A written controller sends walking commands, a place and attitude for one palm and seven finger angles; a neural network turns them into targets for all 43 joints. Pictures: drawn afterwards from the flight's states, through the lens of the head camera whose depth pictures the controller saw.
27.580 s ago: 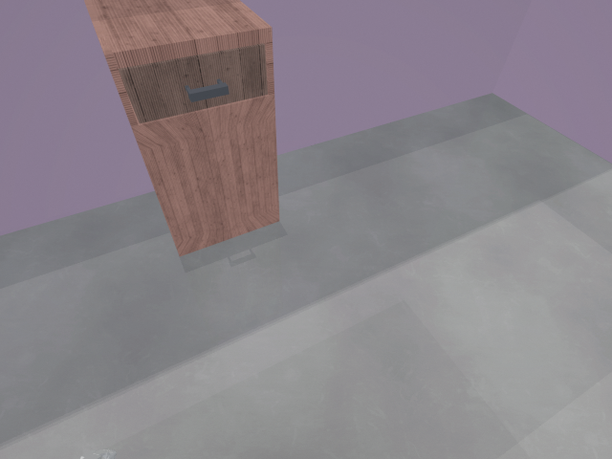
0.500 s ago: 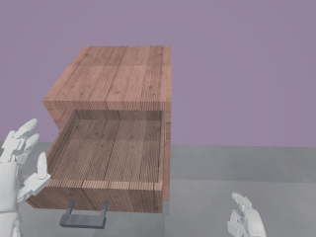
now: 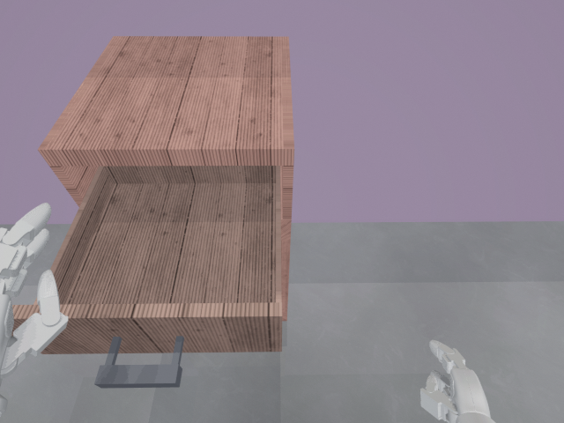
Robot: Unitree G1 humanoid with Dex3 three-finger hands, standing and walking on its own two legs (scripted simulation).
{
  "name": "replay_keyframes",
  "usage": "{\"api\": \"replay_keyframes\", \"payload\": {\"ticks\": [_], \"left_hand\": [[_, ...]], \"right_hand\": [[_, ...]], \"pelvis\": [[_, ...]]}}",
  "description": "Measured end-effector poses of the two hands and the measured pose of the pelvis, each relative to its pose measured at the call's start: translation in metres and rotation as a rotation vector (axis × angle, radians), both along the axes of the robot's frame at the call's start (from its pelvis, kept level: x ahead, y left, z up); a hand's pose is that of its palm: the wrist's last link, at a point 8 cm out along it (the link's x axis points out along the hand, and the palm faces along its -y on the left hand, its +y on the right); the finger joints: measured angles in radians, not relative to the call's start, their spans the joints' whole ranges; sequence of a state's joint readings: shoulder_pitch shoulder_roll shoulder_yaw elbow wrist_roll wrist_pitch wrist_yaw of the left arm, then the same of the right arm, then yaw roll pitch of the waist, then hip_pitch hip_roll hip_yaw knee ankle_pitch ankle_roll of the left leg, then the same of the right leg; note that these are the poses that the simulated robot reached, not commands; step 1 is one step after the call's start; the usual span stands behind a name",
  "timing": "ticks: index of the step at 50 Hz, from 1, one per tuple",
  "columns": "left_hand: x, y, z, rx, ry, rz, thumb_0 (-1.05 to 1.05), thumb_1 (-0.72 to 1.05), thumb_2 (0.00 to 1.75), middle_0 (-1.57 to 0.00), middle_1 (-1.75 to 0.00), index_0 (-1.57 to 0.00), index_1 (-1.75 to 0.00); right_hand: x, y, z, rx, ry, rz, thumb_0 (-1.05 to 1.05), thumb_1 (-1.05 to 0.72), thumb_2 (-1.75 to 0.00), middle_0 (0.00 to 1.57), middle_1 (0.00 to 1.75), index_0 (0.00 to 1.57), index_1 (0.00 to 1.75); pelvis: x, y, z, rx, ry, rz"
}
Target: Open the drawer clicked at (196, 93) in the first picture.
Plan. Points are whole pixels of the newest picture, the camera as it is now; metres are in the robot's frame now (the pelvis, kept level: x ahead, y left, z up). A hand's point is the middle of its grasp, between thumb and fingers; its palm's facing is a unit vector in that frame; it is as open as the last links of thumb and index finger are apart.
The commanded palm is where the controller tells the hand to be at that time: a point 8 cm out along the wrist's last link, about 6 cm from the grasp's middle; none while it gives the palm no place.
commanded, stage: step back with the hand held close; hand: left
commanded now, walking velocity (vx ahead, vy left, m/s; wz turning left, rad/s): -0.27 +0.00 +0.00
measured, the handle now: (143, 359) +0.21 +0.22 -0.06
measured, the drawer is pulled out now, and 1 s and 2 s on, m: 0.29 0.29 0.29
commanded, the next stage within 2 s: stop stepping back and stand still in 1.08 s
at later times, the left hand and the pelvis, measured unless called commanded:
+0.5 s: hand out of the picture +0.12 +0.25 +0.16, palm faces +0.37 -0.84 -0.40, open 7.4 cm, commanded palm +0.06 +0.30 +0.18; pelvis -0.06 +0.02 -0.02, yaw +2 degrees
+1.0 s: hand out of the picture +0.05 +0.20 +0.18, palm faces +0.21 -0.82 -0.53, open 7.4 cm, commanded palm -0.01 +0.26 +0.18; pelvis -0.15 -0.02 -0.01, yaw -2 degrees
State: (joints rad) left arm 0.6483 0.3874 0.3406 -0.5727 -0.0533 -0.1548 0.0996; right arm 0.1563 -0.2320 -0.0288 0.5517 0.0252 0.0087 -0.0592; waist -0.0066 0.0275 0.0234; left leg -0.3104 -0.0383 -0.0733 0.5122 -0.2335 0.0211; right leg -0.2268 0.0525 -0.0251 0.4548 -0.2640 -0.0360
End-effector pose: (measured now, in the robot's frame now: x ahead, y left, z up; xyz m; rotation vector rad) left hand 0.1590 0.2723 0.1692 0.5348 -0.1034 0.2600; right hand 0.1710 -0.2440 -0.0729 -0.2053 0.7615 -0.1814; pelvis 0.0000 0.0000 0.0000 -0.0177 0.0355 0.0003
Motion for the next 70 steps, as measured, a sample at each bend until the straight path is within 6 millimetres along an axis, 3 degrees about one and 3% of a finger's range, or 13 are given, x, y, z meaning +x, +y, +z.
{"api": "replay_keyframes", "payload": {"ticks": [16,27,33,40,47,50,54,59,66,70], "left_hand": [[-0.049,0.019,0.011,0.041,-0.127,0.003,0.01,0.89,0.90,-0.22,-0.30,-0.21,-0.30],[-0.077,0.026,0.006,-0.018,-0.228,0.004,0.01,0.89,0.90,-0.22,-0.30,-0.21,-0.30],[-0.082,0.036,0.017,0.035,-0.228,0.009,0.01,0.89,0.90,-0.22,-0.30,-0.21,-0.30],[-0.090,0.007,0.017,0.004,-0.203,-0.078,0.01,0.89,0.90,-0.21,-0.30,-0.21,-0.30],[-0.125,-0.032,0.025,0.077,-0.151,-0.194,0.01,0.89,0.90,-0.22,-0.30,-0.21,-0.30],[-0.145,-0.033,0.029,0.094,-0.146,-0.159,0.01,0.89,0.90,-0.22,-0.30,-0.21,-0.30],[-0.157,-0.022,0.020,0.060,-0.130,-0.056,0.01,0.89,0.90,-0.22,-0.30,-0.22,-0.30],[-0.172,-0.030,0.002,-0.006,-0.123,-0.039,0.01,0.89,0.90,-0.21,-0.30,-0.21,-0.30],[-0.232,-0.073,0.015,0.078,-0.109,-0.104,0.02,0.89,0.90,-0.22,-0.30,-0.21,-0.30],[-0.267,-0.080,0.025,0.101,-0.141,-0.062,0.01,0.89,0.90,-0.22,-0.30,-0.21,-0.30]], "right_hand": [[-0.034,0.035,0.005,0.009,-0.080,0.059,0.01,-0.91,-0.90,0.20,0.30,0.20,0.30],[-0.075,0.030,-0.006,-0.056,0.003,0.060,0.01,-0.91,-0.90,0.21,0.30,0.21,0.30],[-0.092,0.040,0.001,-0.039,-0.023,0.052,0.01,-0.91,-0.90,0.20,0.30,0.20,0.30],[-0.108,0.042,-0.001,0.010,-0.053,0.095,0.01,-0.91,-0.90,0.21,0.30,0.21,0.30],[-0.138,0.015,-0.014,0.053,-0.045,0.078,0.01,-0.91,-0.90,0.21,0.30,0.21,0.30],[-0.158,-0.001,-0.011,0.036,0.001,0.024,0.01,-0.91,-0.90,0.21,0.30,0.21,0.30],[-0.173,-0.016,-0.005,-0.015,0.022,-0.005,0.01,-0.91,-0.90,0.20,0.30,0.20,0.30],[-0.192,-0.025,-0.001,-0.018,-0.037,0.005,0.01,-0.91,-0.90,0.20,0.30,0.20,0.30],[-0.240,-0.037,-0.006,0.036,-0.102,0.038,0.01,-0.91,-0.90,0.20,0.30,0.20,0.30],[-0.277,-0.052,-0.020,0.043,-0.014,0.036,0.01,-0.91,-0.90,0.20,0.30,0.20,0.30]], "pelvis": [[-0.045,0.012,-0.010,-0.007,0.000,-0.003],[-0.066,0.020,-0.018,-0.033,-0.019,0.038],[-0.079,0.021,-0.010,-0.039,0.001,0.013],[-0.106,0.009,-0.008,-0.032,0.044,-0.034],[-0.147,-0.013,-0.012,-0.050,0.018,-0.021],[-0.149,-0.019,-0.007,-0.001,0.019,-0.031],[-0.159,-0.020,-0.004,0.014,0.019,-0.022],[-0.195,-0.029,-0.009,0.036,0.002,-0.034],[-0.243,-0.056,-0.018,0.024,-0.015,-0.027],[-0.262,-0.067,-0.015,0.030,-0.036,-0.004]]}}
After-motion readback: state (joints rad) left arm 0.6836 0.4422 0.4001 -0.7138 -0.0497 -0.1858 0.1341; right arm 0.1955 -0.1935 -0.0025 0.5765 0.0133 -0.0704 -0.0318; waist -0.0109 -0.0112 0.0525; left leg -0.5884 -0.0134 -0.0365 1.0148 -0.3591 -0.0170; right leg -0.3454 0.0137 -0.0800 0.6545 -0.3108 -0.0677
